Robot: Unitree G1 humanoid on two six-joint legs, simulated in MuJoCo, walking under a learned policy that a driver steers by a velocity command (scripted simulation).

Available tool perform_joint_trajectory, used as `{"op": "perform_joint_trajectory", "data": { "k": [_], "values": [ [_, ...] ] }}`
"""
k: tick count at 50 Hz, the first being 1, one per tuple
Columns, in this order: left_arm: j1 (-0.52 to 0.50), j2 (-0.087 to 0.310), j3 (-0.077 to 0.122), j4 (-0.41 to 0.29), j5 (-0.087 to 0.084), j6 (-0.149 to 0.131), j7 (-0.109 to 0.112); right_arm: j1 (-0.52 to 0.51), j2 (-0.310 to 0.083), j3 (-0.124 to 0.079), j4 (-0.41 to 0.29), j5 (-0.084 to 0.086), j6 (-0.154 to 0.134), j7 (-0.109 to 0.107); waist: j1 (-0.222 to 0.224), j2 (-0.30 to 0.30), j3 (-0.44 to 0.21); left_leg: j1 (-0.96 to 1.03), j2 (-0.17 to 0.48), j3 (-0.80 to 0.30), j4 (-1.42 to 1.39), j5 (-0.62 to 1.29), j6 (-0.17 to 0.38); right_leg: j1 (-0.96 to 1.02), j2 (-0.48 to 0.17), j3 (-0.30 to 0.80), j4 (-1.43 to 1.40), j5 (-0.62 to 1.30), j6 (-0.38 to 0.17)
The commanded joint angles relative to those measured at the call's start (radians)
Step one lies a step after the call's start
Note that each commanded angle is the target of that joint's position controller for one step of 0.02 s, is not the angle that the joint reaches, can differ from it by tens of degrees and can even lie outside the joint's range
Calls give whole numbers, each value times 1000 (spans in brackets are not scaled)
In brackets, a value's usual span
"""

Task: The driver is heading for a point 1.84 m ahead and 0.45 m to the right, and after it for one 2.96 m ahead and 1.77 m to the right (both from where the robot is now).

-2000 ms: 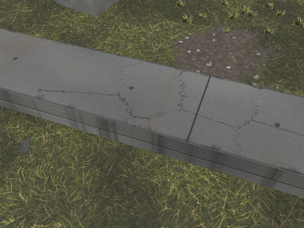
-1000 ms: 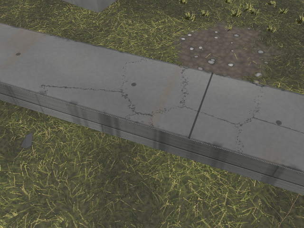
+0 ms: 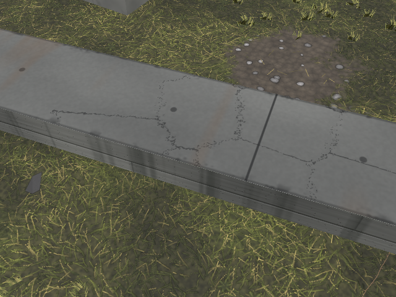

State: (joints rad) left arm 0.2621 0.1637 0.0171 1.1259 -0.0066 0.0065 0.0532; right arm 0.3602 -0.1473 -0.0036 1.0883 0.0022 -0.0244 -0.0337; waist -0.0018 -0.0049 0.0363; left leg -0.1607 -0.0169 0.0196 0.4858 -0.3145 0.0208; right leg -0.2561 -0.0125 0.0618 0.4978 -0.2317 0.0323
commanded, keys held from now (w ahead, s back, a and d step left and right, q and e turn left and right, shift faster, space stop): shift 0.20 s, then w+shift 0.80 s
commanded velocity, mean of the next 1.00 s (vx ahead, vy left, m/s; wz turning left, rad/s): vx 0.57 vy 0.00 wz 0.00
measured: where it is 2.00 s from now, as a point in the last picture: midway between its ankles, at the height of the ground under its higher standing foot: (250, 108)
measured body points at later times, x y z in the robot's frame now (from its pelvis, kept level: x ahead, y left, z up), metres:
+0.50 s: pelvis +0.07 -0.05 +0.00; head +0.07 -0.07 +0.45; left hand +0.16 +0.21 -0.12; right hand +0.01 -0.30 -0.16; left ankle -0.04 +0.10 -0.74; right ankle +0.10 -0.17 -0.73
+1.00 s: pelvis +0.40 -0.07 -0.03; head +0.44 -0.07 +0.42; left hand +0.28 +0.17 -0.17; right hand +0.63 -0.28 -0.12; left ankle +0.55 +0.00 -0.74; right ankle +0.12 -0.17 -0.72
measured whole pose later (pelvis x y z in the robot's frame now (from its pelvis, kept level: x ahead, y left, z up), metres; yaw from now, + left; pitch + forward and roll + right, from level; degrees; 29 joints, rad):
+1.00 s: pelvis +0.40 -0.07 -0.03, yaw -1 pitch +3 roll +0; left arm 0.53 0.18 0.03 1.09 0.03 -0.11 0.01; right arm -0.05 -0.21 -0.02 0.79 -0.03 -0.08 0.03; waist 0.04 0.00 0.04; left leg -0.57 -0.02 0.14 0.55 -0.06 0.16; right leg 0.23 -0.01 -0.07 0.35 -0.44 -0.03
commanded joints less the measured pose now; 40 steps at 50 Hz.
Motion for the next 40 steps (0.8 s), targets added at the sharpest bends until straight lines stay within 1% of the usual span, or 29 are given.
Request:
{"op": "perform_joint_trajectory", "data": {
  "k": [1, 10, 11, 12, 13, 14, 15, 16, 17, 18, 19, 20, 21, 22, 23, 24, 25, 26, 27, 28, 29, 30, 31, 32, 33, 35, 37, 38, 40],
  "values": [
    [62, 83, 12, -13, 0, -4, 2, 98, -79, -12, -6, 0, -3, -2, 0, 7, 38, -96, 35, -34, -113, 132, 13, 49, -1, -10, -54, 148, -35],
    [69, 81, 13, -14, 0, -4, 3, 102, -77, -12, -7, 1, -4, -2, 0, 7, 40, -96, 35, -34, -113, 134, 14, 49, -1, -11, -53, 149, -34],
    [99, 72, 12, 0, -3, -3, 4, 140, -87, -18, 9, 5, 0, -6, -6, 29, -12, -68, 24, -32, -129, -99, 33, 56, 42, -61, -11, -58, -39],
    [102, 87, 21, -4, -14, -6, 2, 152, -138, -35, 3, 19, 3, -10, -16, 76, 17, -80, 59, -100, -163, -411, 77, -22, 80, -104, 64, -322, -51],
    [33, 102, 27, -40, -16, -19, -3, 212, -181, -50, 6, 31, -2, -11, -56, 129, 86, -68, 165, -255, -253, -653, 142, -185, 70, -107, 169, -415, -59],
    [-61, 63, 16, -97, -30, -44, -16, 218, -243, -72, -2, 39, -19, -11, -78, 247, 161, -55, 346, -489, -387, -729, 228, -319, 31, -126, 347, -273, -67],
    [-145, 82, 19, -140, -33, -69, -27, 186, -240, -74, -23, 25, -39, -12, -84, 201, 222, -45, 435, -611, -446, -620, 275, -455, -48, -48, 482, -240, -80],
    [-148, 93, 26, -153, -32, -90, -35, 132, -202, -65, -45, 11, -59, -9, -49, 140, 219, 9, 431, -582, -428, -485, 256, -536, -88, -13, 547, -191, -92],
    [-110, 92, 30, -150, -28, -107, -42, 89, -177, -60, -65, 13, -70, -2, -22, 118, 166, 51, 391, -504, -398, -389, 223, -543, -111, -1, 548, -148, -99],
    [-86, 93, 32, -151, -30, -121, -48, 70, -176, -61, -80, 27, -73, 3, -10, 112, 129, 64, 358, -424, -393, -326, 190, -503, -120, -11, 454, -125, -99],
    [-88, 100, 37, -152, -29, -130, -51, 68, -179, -62, -88, 36, -74, 4, -13, 113, 96, 42, 306, -330, -392, -259, 158, -404, -105, -48, 346, -100, -90],
    [-90, 92, 38, -152, -31, -134, -53, 63, -191, -64, -96, 35, -71, 3, -10, 129, 78, -11, 256, -254, -383, -219, 139, -290, -72, -95, 267, -86, -78],
    [-80, 83, 38, -148, -34, -135, -57, 60, -211, -68, -104, 34, -69, 3, -1, 148, 74, -69, 231, -207, -369, -216, 141, -194, -41, -137, 216, -87, -64],
    [-78, 61, 36, -176, 49, -91, -94, 69, -215, -75, -77, -48, -61, 18, 12, 164, 67, -118, 206, -171, -359, -295, 162, -103, 7, -203, 130, -156, -61],
    [-35, 55, 42, -172, 50, -70, -101, 54, -215, -80, -82, -49, -57, 23, 35, 155, 85, -194, 206, -152, -318, -338, 173, 11, 26, -250, 76, -93, -57],
    [40, 61, 49, -153, 39, -62, -96, 30, -223, -85, -90, -38, -56, 25, 69, 117, 81, -269, 198, -139, -257, -348, 176, 134, 46, -274, 38, -49, -57],
    [176, 89, 64, -114, 35, -67, -85, 5, -218, -83, -100, -38, -61, 29, 131, 42, 44, -345, 161, -105, -93, -260, 171, 299, 59, -261, 17, -75, -59],
    [379, 151, 84, -63, 49, -86, -70, -51, -172, -70, -120, -46, -73, 35, 235, -151, -31, -463, 71, 3, 303, -101, 152, 480, -74, -70, -67, -220, -69],
    [493, 247, 86, -48, 66, -99, -62, -125, -39, -40, -207, -31, -92, 43, 234, -410, -80, -705, -51, -32, 677, -226, 126, 518, -344, 502, -320, -686, -122],
    [332, 226, 73, -74, 66, -91, -56, -134, -62, -42, -239, -24, -95, 62, 124, -288, -18, -804, -5, -150, 833, -86, 148, 388, -415, 763, -438, -837, -190],
    [169, 209, 68, -128, 52, -95, -62, -172, -102, -45, -260, -29, -94, 76, 57, -140, 57, -838, 92, -113, 863, 61, 143, 294, -412, 638, -400, -730, -199],
    [117, 185, 63, -145, 38, -105, -71, -162, -128, -51, -246, -42, -92, 88, 33, -40, 35, -753, 136, -99, 810, 143, 122, 222, -344, 471, -382, -560, -188],
    [103, 173, 57, -151, 30, -113, -72, -122, -127, -54, -230, -53, -84, 94, 2, -40, 4, -679, 152, -84, 761, 156, 100, 187, -290, 362, -396, -465, -173],
    [116, 142, 47, -140, 29, -122, -68, -114, -124, -53, -227, -61, -70, 101, -7, -55, 14, -651, 161, -66, 749, 175, 77, 155, -249, 283, -420, -396, -167],
    [148, 124, 42, -123, 31, -130, -65, -130, -115, -50, -233, -56, -55, 107, -7, -71, 36, -661, 159, -45, 749, 203, 63, 147, -224, 229, -435, -329, -169],
    [208, 115, 38, -102, 27, -136, -64, -200, -114, -48, -252, -45, -36, 106, 5, -51, 81, -733, 158, -13, 705, 253, 48, 176, -192, 147, -451, -195, -176],
    [254, 114, 36, -98, 22, -142, -66, -311, -119, -46, -288, -41, -31, 104, 29, -28, 103, -762, 148, 22, 608, 291, 34, 194, -176, 88, -476, -81, -192],
    [268, 112, 33, -97, 21, -146, -66, -369, -118, -44, -310, -40, -32, 103, 39, -28, 112, -757, 141, 35, 539, 309, 28, 198, -171, 64, -490, -28, -202],
    [272, 110, 30, -100, 18, -155, -61, -458, -108, -35, -346, -29, -35, 104, 45, -35, 130, -693, 125, 60, 371, 357, 26, 200, -164, 14, -522, 92, -205]
  ]
}}
Keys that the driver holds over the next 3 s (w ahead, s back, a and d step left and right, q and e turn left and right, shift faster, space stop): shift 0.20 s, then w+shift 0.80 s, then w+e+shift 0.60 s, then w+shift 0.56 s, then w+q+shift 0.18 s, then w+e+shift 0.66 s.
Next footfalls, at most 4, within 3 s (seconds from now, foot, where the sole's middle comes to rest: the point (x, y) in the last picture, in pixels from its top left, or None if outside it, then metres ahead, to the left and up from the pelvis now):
0.52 right None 0.14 -0.17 -0.77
0.98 left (205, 270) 0.59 0.01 -0.77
1.50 right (244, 149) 1.00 -0.15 -0.61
1.94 left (251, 76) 1.45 -0.22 -0.61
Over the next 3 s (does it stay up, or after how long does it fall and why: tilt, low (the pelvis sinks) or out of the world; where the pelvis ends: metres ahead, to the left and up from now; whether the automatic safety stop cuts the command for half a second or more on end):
stays up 2.14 -0.72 0.16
